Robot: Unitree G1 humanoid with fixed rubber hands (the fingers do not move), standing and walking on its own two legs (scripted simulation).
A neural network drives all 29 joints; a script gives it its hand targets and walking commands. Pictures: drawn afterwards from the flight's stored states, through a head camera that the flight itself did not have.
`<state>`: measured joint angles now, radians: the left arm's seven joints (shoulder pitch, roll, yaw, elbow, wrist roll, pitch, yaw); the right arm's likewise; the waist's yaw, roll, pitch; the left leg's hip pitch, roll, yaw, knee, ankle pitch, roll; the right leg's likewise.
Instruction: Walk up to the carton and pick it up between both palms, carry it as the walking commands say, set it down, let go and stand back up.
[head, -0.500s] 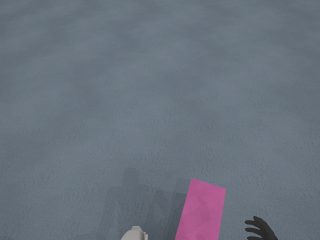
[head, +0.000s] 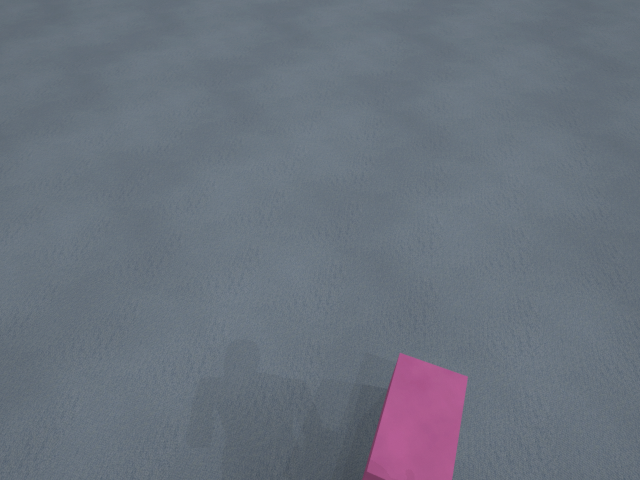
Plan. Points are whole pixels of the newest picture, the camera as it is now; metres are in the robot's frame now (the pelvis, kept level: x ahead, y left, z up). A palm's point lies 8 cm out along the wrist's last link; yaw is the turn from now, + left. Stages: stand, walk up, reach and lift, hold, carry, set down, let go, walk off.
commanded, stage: walk up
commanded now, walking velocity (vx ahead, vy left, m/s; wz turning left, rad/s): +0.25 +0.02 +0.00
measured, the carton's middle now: (411, 435) +0.36 -0.19 -0.64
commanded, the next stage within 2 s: none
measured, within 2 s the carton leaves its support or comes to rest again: neither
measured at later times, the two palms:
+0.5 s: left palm out of the picture +0.14 +0.29 -0.14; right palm (501, 467) +0.19 -0.20 -0.11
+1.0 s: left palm out of the picture +0.04 +0.16 -0.15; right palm out of the picture +0.05 -0.37 -0.14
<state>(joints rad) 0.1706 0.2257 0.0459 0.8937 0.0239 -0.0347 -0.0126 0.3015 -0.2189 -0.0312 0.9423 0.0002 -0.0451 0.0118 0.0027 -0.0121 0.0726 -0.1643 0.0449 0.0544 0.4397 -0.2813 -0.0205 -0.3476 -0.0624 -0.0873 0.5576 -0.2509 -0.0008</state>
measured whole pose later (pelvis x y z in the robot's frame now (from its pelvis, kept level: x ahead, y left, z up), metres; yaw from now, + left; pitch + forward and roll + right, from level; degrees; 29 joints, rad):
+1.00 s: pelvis -0.02 -0.09 -0.02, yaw -5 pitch -4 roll +1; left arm 0.29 0.24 0.05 0.89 0.02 0.13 -0.05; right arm 0.18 -0.26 -0.03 0.89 0.00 0.06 -0.06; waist 0.00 -0.02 0.05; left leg -0.38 0.24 0.08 0.48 -0.16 -0.07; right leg -0.39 -0.09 -0.04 1.05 -0.40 0.06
